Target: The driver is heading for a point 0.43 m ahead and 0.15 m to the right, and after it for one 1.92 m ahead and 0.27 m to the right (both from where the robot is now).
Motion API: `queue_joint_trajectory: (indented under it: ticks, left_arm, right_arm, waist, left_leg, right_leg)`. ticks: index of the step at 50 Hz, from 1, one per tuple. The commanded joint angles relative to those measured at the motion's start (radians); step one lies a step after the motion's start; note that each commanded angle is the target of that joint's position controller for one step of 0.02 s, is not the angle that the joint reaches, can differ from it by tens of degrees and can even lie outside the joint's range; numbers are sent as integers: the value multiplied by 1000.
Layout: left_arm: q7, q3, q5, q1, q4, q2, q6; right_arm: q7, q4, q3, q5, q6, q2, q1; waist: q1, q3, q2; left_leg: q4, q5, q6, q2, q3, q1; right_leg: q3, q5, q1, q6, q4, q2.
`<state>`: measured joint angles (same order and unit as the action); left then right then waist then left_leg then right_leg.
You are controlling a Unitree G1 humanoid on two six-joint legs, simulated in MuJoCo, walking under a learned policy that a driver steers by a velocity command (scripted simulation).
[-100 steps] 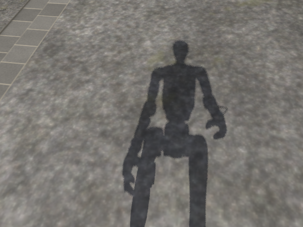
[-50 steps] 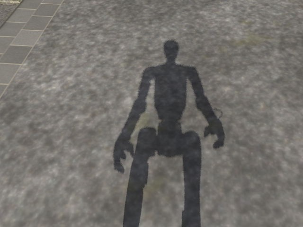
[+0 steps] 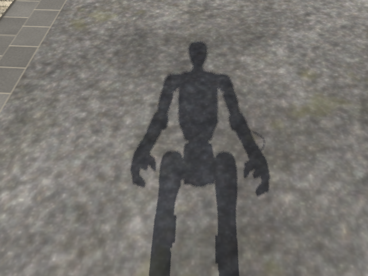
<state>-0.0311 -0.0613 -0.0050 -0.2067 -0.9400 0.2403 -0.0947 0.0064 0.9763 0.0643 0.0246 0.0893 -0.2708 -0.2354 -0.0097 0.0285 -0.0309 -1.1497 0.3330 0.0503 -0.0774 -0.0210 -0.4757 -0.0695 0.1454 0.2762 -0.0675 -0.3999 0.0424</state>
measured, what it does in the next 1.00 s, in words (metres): walks ahead, turning right: left foot, then right foot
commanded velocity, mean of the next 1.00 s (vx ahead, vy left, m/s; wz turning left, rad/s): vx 0.37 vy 0.00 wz -0.29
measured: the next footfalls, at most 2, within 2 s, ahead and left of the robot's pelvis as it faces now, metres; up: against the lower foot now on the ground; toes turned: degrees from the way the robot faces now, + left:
left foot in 0.36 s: +0.38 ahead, +0.16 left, +0.00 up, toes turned -5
right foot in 0.84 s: +0.54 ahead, -0.13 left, +0.00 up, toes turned -21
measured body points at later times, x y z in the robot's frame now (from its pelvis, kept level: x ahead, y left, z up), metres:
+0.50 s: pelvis +0.27 +0.06 +0.00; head +0.30 +0.07 +0.44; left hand +0.35 +0.33 -0.15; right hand +0.37 -0.22 -0.12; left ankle +0.34 +0.16 -0.74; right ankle +0.17 -0.07 -0.65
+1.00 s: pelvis +0.44 -0.01 -0.01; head +0.48 -0.04 +0.44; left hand +0.68 +0.18 -0.12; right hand +0.44 -0.30 -0.15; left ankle +0.44 +0.15 -0.68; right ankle +0.50 -0.12 -0.74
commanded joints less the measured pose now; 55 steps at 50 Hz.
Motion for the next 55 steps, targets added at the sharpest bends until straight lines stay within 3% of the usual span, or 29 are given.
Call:
queue_joint_trajectory:
  ticks: [1,3,6,9,12,15,17,18,19,20,21,22,23,24,26,29,33,37,39,41,42,43,44,45,46,47,48,51,55]
  left_arm:
    - [6,-19,0,-9,34,115,-19]
    - [19,-26,0,-42,21,143,-17]
    - [32,-25,7,-86,7,144,-9]
    - [37,-27,17,-144,-13,151,-2]
    - [42,-31,26,-191,-31,158,10]
    - [51,-42,30,-185,-32,172,23]
    - [52,-43,29,-153,-19,170,31]
    - [50,-29,20,-142,0,130,32]
    - [48,-5,12,-215,33,36,24]
    - [46,4,31,-254,41,22,8]
    - [46,-24,52,-196,43,127,3]
    - [48,-30,56,-131,59,141,5]
    - [51,-34,49,-104,63,130,11]
    - [53,-41,41,-107,63,116,23]
    - [48,-41,41,-121,71,73,49]
    - [50,-46,30,-71,109,71,69]
    - [25,-31,13,28,158,41,64]
    - [1,-26,8,115,206,53,69]
    - [-7,-33,3,109,219,84,69]
    - [-3,-61,-1,-26,179,143,61]
    - [13,-86,-7,-90,169,233,61]
    - [32,-83,-26,-87,180,288,67]
    - [27,-45,-20,-93,189,189,66]
    - [20,-33,-12,-46,193,148,64]
    - [19,-28,-2,13,190,132,60]
    - [21,-21,-2,63,193,118,59]
    - [25,-24,-8,108,194,126,62]
    - [37,-27,-26,143,186,131,65]
    - [52,-20,-16,148,161,118,74]
  right_arm:
    - [7,-42,18,-6,-12,-49,-35]
    - [9,-69,20,-16,-17,-55,38]
    - [2,-101,17,-21,-12,-44,139]
    - [-7,-133,9,-16,-3,-31,250]
    - [-21,-160,3,-8,9,-37,328]
    - [-33,-170,12,-4,25,-80,310]
    - [-28,-134,36,-6,33,-127,165]
    - [-20,-93,58,-19,38,-181,-8]
    - [-12,-76,82,-37,34,-278,-147]
    - [-17,-68,72,-31,25,-247,-168]
    - [-16,-84,46,-25,24,-160,-101]
    - [-13,-99,32,-24,22,-113,-34]
    - [-15,-101,23,-27,22,-85,30]
    - [-15,-100,16,-35,25,-63,70]
    - [-14,-92,19,-40,28,-60,95]
    - [0,-81,29,-47,34,-93,91]
    - [26,-81,38,-41,11,-131,89]
    - [30,-54,45,-13,-14,-165,25]
    - [30,-50,51,2,-27,-183,34]
    - [30,-48,49,5,-36,-174,44]
    - [26,-50,37,-22,-33,-142,-13]
    - [6,-68,1,-59,-24,-46,-96]
    - [-7,-41,-4,-30,-23,-62,-119]
    - [-10,-56,12,8,-33,-112,-23]
    - [0,-67,10,8,-45,-101,30]
    - [15,-60,14,-7,-61,-106,52]
    - [26,-57,19,-15,-80,-116,45]
    - [43,-30,13,-20,-101,-83,3]
    - [37,-15,7,-23,-105,-73,29]
  waist:
    - [27,-43,99]
    - [15,-14,80]
    - [-9,8,82]
    - [-42,32,81]
    - [-63,50,89]
    - [-27,34,116]
    - [57,-44,127]
    - [126,-175,96]
    - [125,-347,-108]
    - [110,-440,-305]
    - [109,-302,-190]
    - [96,-191,-126]
    - [66,-115,-72]
    - [35,-73,-91]
    - [3,-40,-100]
    - [-12,2,-42]
    - [7,1,-34]
    - [36,-25,-39]
    - [14,-38,-57]
    - [-62,-111,-25]
    - [-67,-194,91]
    - [0,-311,318]
    - [-19,-476,218]
    - [-35,-368,151]
    - [-20,-267,114]
    - [-4,-204,81]
    - [27,-170,99]
    - [53,-167,137]
    - [45,-161,150]
  left_leg:
    - [65,-76,-12,-82,-42,-134]
    - [169,-167,-34,-87,-38,-201]
    - [350,-331,-50,-70,-21,-212]
    - [516,-422,-60,-24,4,-161]
    - [607,-409,-62,1,-2,-141]
    - [670,-335,-42,14,-23,-60]
    - [701,-272,-12,45,6,154]
    - [657,-281,31,-17,-41,418]
    - [662,-209,137,-260,-356,809]
    - [819,-33,218,-368,-694,896]
    - [847,70,174,-332,-600,780]
    - [864,61,133,-300,-452,640]
    - [903,-3,114,-259,-345,498]
    - [937,-59,102,-229,-260,403]
    - [992,-133,104,-206,-148,308]
    - [1001,-418,126,-205,-13,287]
    - [957,-655,107,-155,169,271]
    - [885,-715,106,-192,167,393]
    - [807,-774,88,-212,154,446]
    - [595,-789,34,-154,178,445]
    - [392,-561,-29,-85,213,323]
    - [35,301,-99,48,189,-26]
    - [-71,421,-103,46,-21,-12]
    - [-86,373,-100,18,-30,-56]
    - [-39,322,-95,-8,-21,-99]
    - [20,271,-99,-27,-26,-79]
    - [77,221,-102,-34,-24,-5]
    - [245,143,-106,-8,2,129]
    - [442,-12,-87,10,21,238]
  right_leg:
    - [278,-114,-114,-172,258,-278]
    - [247,-143,-122,-177,284,-278]
    - [186,-168,-132,-150,293,-243]
    - [166,-148,-136,-134,285,-220]
    - [193,-130,-193,-133,238,-244]
    - [246,-148,-245,-110,163,-283]
    - [236,-302,-228,-78,15,-248]
    - [195,-277,-123,-46,-207,-184]
    - [100,37,211,23,-584,-45]
    - [156,461,409,36,-802,3]
    - [208,418,490,26,-904,-61]
    - [179,330,508,15,-907,-109]
    - [167,252,466,15,-864,-145]
    - [174,198,420,15,-815,-176]
    - [167,148,356,18,-777,-199]
    - [166,54,396,42,-691,-191]
    - [78,-139,301,59,-411,-155]
    - [50,-127,250,41,-250,-111]
    - [44,-51,215,12,-198,-88]
    - [17,-173,6,-33,-49,-27]
    - [128,-627,-204,-73,-64,-123]
    - [451,-1066,-536,-269,-156,-398]
    - [557,-900,-509,-344,-95,-463]
    - [457,-761,-411,-304,-51,-399]
    - [385,-602,-317,-250,-24,-348]
    - [355,-472,-205,-215,16,-324]
    - [319,-381,-88,-196,56,-299]
    - [265,-250,24,-185,106,-263]
    - [245,31,57,-148,142,-241]
Keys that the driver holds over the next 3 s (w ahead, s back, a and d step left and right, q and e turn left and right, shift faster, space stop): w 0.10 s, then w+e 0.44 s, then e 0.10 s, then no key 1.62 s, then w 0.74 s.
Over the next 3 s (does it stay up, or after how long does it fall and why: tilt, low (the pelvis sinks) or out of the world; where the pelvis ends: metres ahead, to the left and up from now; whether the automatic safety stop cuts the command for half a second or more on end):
stays up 0.78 -0.09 -0.03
